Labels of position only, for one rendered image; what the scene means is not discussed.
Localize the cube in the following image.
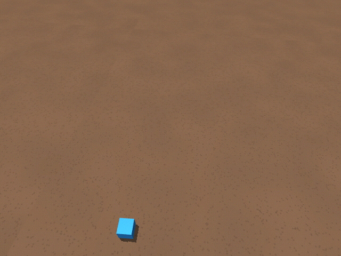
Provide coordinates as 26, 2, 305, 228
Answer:
116, 218, 136, 239

